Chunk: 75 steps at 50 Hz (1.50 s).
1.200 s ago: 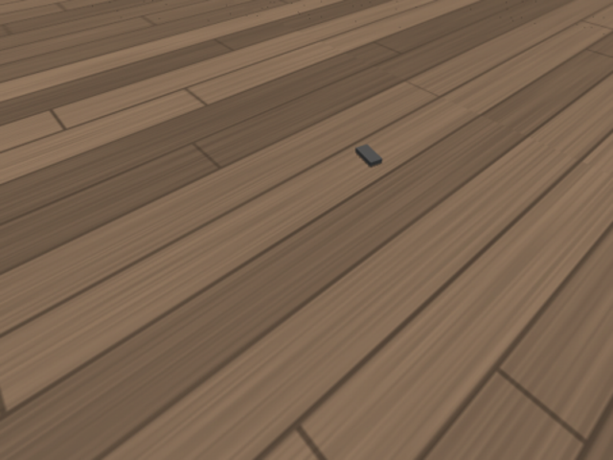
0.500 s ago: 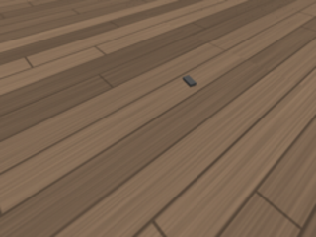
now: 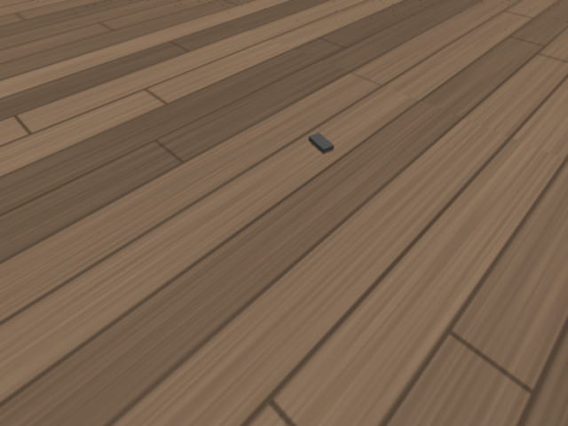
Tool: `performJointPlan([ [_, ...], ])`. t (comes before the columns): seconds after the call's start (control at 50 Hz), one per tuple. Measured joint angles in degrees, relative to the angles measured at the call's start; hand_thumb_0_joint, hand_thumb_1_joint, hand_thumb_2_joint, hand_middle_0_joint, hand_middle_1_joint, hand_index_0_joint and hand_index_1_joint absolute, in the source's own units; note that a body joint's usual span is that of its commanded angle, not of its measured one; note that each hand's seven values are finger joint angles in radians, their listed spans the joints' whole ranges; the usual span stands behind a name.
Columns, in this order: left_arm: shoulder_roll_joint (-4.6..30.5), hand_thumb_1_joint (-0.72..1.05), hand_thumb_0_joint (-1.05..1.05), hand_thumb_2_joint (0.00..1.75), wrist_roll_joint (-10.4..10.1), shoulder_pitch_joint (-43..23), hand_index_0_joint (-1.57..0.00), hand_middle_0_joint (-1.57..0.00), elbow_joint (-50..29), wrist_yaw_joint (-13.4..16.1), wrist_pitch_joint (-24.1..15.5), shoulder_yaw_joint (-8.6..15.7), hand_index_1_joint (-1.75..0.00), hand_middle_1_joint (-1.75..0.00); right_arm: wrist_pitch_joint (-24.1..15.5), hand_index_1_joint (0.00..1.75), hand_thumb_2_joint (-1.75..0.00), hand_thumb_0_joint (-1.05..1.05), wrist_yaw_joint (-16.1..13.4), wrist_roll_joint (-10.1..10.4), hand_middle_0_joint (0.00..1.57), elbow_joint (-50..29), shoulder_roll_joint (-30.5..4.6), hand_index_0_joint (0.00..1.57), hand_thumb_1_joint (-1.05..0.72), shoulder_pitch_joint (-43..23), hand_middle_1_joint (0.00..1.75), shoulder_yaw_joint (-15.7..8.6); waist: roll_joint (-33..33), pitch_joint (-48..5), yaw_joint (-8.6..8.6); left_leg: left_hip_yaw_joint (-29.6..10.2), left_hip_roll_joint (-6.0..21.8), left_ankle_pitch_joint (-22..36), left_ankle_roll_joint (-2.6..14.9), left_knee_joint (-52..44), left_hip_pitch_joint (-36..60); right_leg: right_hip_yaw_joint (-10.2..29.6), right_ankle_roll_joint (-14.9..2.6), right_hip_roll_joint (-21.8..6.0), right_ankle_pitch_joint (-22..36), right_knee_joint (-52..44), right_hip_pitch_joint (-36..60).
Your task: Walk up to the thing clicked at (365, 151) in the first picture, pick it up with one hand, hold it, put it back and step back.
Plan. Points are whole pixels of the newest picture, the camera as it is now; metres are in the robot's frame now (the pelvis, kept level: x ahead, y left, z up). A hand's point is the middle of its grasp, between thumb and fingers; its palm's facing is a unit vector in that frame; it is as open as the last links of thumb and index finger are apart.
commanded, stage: walk up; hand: left
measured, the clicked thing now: (321, 142) +1.73 -0.18 -0.77
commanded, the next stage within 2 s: none
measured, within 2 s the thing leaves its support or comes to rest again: neither
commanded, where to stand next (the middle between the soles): +1.31 -0.02 m, yaw -59 degrees
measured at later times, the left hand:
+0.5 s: hand (179, 351) +0.28 +0.20 -0.13, palm faces -0.27 -0.87 -0.42, open 7.4 cm
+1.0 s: hand (248, 178) +0.72 +0.12 -0.13, palm faces -0.59 -0.68 -0.43, open 7.4 cm
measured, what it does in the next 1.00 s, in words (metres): walks ahead, turning right: right foot, then left foot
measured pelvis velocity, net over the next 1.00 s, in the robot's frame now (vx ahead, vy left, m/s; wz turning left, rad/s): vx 0.45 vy -0.03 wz -0.60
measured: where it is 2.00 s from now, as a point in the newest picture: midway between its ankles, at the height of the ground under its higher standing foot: (302, 265)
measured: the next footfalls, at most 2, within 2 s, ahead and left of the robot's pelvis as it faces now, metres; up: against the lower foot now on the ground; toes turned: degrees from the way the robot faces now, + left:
right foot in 0.22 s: +0.15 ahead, -0.20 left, +0.00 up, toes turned -19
left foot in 0.66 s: +0.49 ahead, +0.04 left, +0.00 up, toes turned -21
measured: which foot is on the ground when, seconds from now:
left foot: down 0.00-0.24, up 0.26-0.64, down 0.66-1.00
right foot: up 0.00-0.20, down 0.22-0.68, up 0.70-1.00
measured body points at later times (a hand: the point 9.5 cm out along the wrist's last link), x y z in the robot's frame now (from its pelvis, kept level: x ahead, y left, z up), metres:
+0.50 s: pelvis +0.17 -0.06 -0.01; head +0.16 -0.09 +0.44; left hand +0.29 +0.24 -0.10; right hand +0.20 -0.40 -0.12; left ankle +0.34 +0.07 -0.68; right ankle +0.11 -0.18 -0.74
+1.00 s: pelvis +0.45 -0.03 -0.01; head +0.46 -0.06 +0.44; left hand +0.75 +0.15 -0.10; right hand +0.26 -0.29 -0.12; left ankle +0.45 +0.06 -0.74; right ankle +0.47 -0.18 -0.71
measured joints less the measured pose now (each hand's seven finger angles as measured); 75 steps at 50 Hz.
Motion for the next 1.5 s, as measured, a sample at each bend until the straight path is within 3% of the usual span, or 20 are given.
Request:
performJointPlan([
  [0.08, 1.60, 0.90, 0.01, 0.90, 0.22, 1.56, -0.21, -0.21, -0.89, -1.66, 0.94, 1.21, -0.30, -0.30, -1.32, 0.30, -0.90, 0.00, 0.39, -0.34, 0.20, -5.12, -1.56, 0.21, -0.90, 1.58, 0.30, -1.72, 1.22, -0.17, -1.54, 4.23, 1.81, 1.52, -0.89, -0.85, 1.97, -3.48, -0.35, -2.91, -3.33, 16.59, -10.23],
  [0.16, 3.44, 0.90, 0.01, 0.90, -0.30, 2.53, -0.21, -0.21, -3.25, -3.45, 0.16, 2.62, -0.30, -0.30, -0.46, 0.30, -0.90, 0.01, 1.19, -0.75, 0.20, -6.42, -4.22, 0.21, -0.90, 3.48, 0.30, -2.70, 2.74, -0.03, -1.32, 7.77, 3.90, -2.59, -2.20, 1.03, 5.72, -6.09, 0.75, -6.54, -0.75, 12.70, -11.66],
  [0.22, 5.43, 0.90, 0.01, 0.90, -0.08, 3.51, -0.21, -0.21, -5.12, -3.37, -1.15, 3.73, -0.30, -0.30, 0.51, 0.30, -0.90, 0.01, 1.58, -0.56, 0.20, -7.20, -5.94, 0.20, -0.90, 4.45, 0.30, -3.15, 3.51, -0.39, -1.12, 9.61, 6.44, -9.62, -2.28, 9.53, 5.68, -8.24, 0.46, -6.88, 3.53, 8.13, -9.57],
  [0.26, 5.76, 0.90, 0.01, 0.90, 0.09, 3.55, -0.21, -0.21, -6.79, -1.98, -2.75, 4.65, -0.30, -0.30, 1.73, 0.30, -0.90, 0.01, 1.48, -0.26, 0.20, -7.03, -6.99, 0.20, -0.90, 4.31, 0.30, -3.47, 5.60, 0.08, -0.30, 4.31, 8.56, -13.83, -0.61, 24.24, 0.31, -8.88, 0.20, -4.39, 2.63, 12.62, -10.39],
  [0.3, 4.89, 0.91, 0.01, 0.90, -0.65, 4.49, -0.21, -0.21, -8.08, -0.59, -3.72, 4.37, -0.30, -0.30, 2.97, 0.30, -0.90, 0.01, 1.68, -0.05, 0.20, -6.74, -7.33, 0.20, -0.90, 3.03, 0.30, -3.06, 6.49, 0.54, 0.95, -2.79, 5.41, -13.69, -0.99, 37.67, -6.71, -8.02, -0.45, -2.59, 0.33, 13.79, -9.77],
  [0.34, 3.37, 0.91, 0.01, 0.90, -1.31, 5.55, -0.20, -0.21, -8.07, 0.25, -3.86, 3.09, -0.30, -0.30, 2.89, 0.30, -0.90, 0.01, 2.15, 0.31, 0.20, -7.42, -7.37, 0.20, -0.90, 1.92, 0.30, -2.36, 7.76, 1.01, 0.96, -5.55, 4.25, -10.41, -1.00, 43.05, -12.82, -7.70, -0.77, -1.16, 0.68, 10.24, -6.46],
  [0.46, 0.69, 0.90, 0.01, 0.90, -1.69, 8.94, -0.21, -0.21, -7.39, 1.35, -3.98, 0.24, -0.30, -0.30, 1.88, 0.30, -0.90, 0.01, 4.45, 0.49, 0.20, -11.15, -5.68, 0.20, -0.90, 2.08, 0.30, -1.12, 7.20, 0.61, 1.51, -6.45, 5.57, 2.16, -2.52, 34.97, -25.16, -3.63, -0.22, 0.36, 3.38, -2.59, 3.23],
  [0.6, 1.96, 0.90, 0.01, 0.90, -1.13, 10.41, -0.21, -0.21, -7.88, 1.58, -5.27, 0.09, -0.30, -0.30, 2.62, 0.30, -0.90, 0.01, 5.49, -0.39, 0.20, -12.49, -6.32, 0.20, -0.90, 3.91, 0.30, -2.12, 5.89, 0.20, -0.26, -7.58, 7.50, 10.98, -2.91, 19.55, -26.71, 0.41, 2.39, 0.22, -0.64, -5.81, 9.06],
  [0.66, 3.87, 0.90, 0.01, 0.90, -0.71, 9.96, -0.21, -0.21, -7.84, 2.12, -5.06, 0.47, -0.30, -0.30, 2.20, 0.30, -0.90, 0.01, 5.28, -0.48, 0.20, -12.60, -6.99, 0.20, -0.90, 5.25, 0.30, -2.94, 4.81, -0.44, -1.33, -5.98, 6.73, 9.09, -1.77, 14.50, -21.28, 2.37, 3.85, -0.94, -6.18, -1.39, 9.60],
  [0.7, 6.01, 0.90, 0.01, 0.90, -0.68, 8.21, -0.21, -0.21, -7.33, 3.01, -4.45, 1.09, -0.30, -0.30, 0.94, 0.30, -0.90, 0.01, 4.28, -0.88, 0.20, -12.70, -5.85, 0.20, -0.90, 5.36, 0.30, -3.44, 0.90, 0.46, -2.73, -3.07, 4.28, 5.65, -2.26, 17.83, -20.41, 4.70, 1.62, -3.46, -9.44, 11.42, 5.27],
  [0.72, 6.56, 0.90, 0.01, 0.90, -1.18, 6.93, -0.21, -0.21, -6.99, 3.72, -4.05, 1.16, -0.30, -0.30, 0.22, 0.30, -0.90, 0.01, 3.77, -0.64, 0.20, -12.92, -5.34, 0.20, -0.90, 5.57, 0.30, -3.32, -0.04, 1.06, -3.32, -1.90, 3.99, 3.72, -2.05, 19.66, -20.36, 5.63, -0.01, -2.77, -9.65, 20.47, 1.47],
  [0.76, 7.20, 0.90, 0.01, 0.90, -1.87, 4.61, -0.21, -0.21, -6.62, 4.39, -3.95, 0.68, -0.30, -0.30, -0.16, 0.30, -0.90, 0.01, 3.04, 0.23, 0.20, -12.57, -4.01, 0.20, -0.90, 6.24, 0.30, -3.18, -1.02, 1.86, -4.34, -0.04, 3.79, 2.38, -1.49, 18.51, -18.10, 4.37, -1.94, -1.19, -6.25, 33.50, -5.59],
  [0.82, 7.50, 0.91, 0.01, 0.90, -2.81, 2.50, -0.21, -0.21, -6.86, 3.44, -4.55, 0.40, -0.30, -0.30, -0.20, 0.30, -0.90, 0.01, 2.29, 0.22, 0.20, -12.06, -2.44, 0.20, -0.90, 8.38, 0.30, -2.57, -1.86, 2.02, -5.42, 2.77, 3.06, 2.99, -0.55, 11.97, -12.43, -0.15, -2.13, -1.27, -0.16, 35.69, -12.17],
  [0.94, 5.88, 0.91, 0.01, 0.90, -2.90, -0.08, -0.20, -0.21, -8.08, 2.39, -3.65, 0.10, -0.30, -0.30, -0.55, 0.30, -0.90, 0.01, 1.37, -0.42, 0.20, -12.24, -2.38, 0.20, -0.90, 13.57, 0.30, -2.18, -0.25, 2.07, -7.17, 7.34, 1.02, 1.73, 1.19, 3.21, -2.44, -5.38, -0.71, -1.97, 0.85, 21.66, -16.73],
  [1.06, 3.15, 0.91, 0.01, 0.90, -2.78, -2.00, -0.21, -0.21, -10.01, 2.05, -3.35, 0.02, -0.30, -0.30, 1.56, 0.30, -0.90, 0.01, 1.54, -1.16, 0.20, -12.72, -3.23, 0.20, -0.90, 15.69, 0.30, -2.23, 2.65, 2.45, -8.15, 10.49, -0.27, -5.70, 1.22, 6.16, 2.67, -8.85, -1.99, -1.62, 7.57, 6.89, -12.96],
  [1.1, 2.64, 0.90, 0.01, 0.90, -2.42, -2.13, -0.21, -0.21, -10.98, 2.41, -4.11, 0.36, -0.30, -0.30, 2.26, 0.30, -0.90, 0.01, 1.52, -1.10, 0.20, -12.94, -3.12, 0.20, -0.90, 15.96, 0.30, -2.11, 3.90, 2.35, -7.57, 10.20, 0.93, -10.50, 0.62, 13.80, 1.40, -9.67, -3.21, -0.37, 8.75, 4.08, -9.91],
  [1.14, 2.00, 0.90, 0.01, 0.90, -2.12, -2.15, -0.21, -0.21, -12.30, 3.32, -4.82, 0.52, -0.30, -0.30, 3.23, 0.30, -0.90, 0.01, 1.29, -1.09, 0.20, -12.59, -2.39, 0.20, -0.90, 14.58, 0.30, -1.67, 5.35, 3.18, -6.31, 4.19, 1.16, -12.59, -1.16, 28.42, -3.97, -9.85, -3.48, 0.73, 5.64, 7.85, -9.86],
  [1.22, 0.96, 0.90, 0.01, 0.90, -2.53, 0.94, -0.21, -0.21, -13.11, 4.68, -5.17, -0.13, -0.30, -0.30, 4.08, 0.30, -0.90, 0.01, 1.38, -0.69, 0.20, -12.80, -2.32, 0.20, -0.90, 11.14, 0.30, -0.66, 6.94, 2.69, -3.54, -4.58, 1.78, -8.10, -2.32, 44.47, -15.34, -8.38, -2.63, 1.54, 3.76, 6.66, -6.31],
  [1.38, 2.14, 0.90, 0.01, 0.90, -0.71, 9.41, -0.21, -0.21, -11.10, 4.77, -6.27, 0.12, -0.30, -0.30, 4.30, 0.30, -0.90, 0.01, 3.38, -1.37, 0.20, -16.31, -5.59, 0.20, -0.90, 5.36, 0.30, -2.75, 7.54, 1.88, -0.91, -8.93, 8.37, 0.55, -2.63, 33.55, -26.44, -3.96, 0.47, -0.63, 0.69, 5.19, -2.23],
  [1.5, 5.54, 0.90, 0.01, 0.90, 0.28, 13.16, -0.21, -0.21, -9.51, 5.43, -6.09, 1.01, -0.30, -0.30, 4.15, 0.30, -0.90, 0.01, 4.29, -1.55, 0.20, -16.54, -8.07, 0.20, -0.90, 3.68, 0.30, -4.52, 5.82, 0.71, 0.46, -6.77, 8.18, 0.33, -0.99, 23.20, -22.95, -0.41, 1.86, -4.28, -5.63, 10.43, -3.06],
])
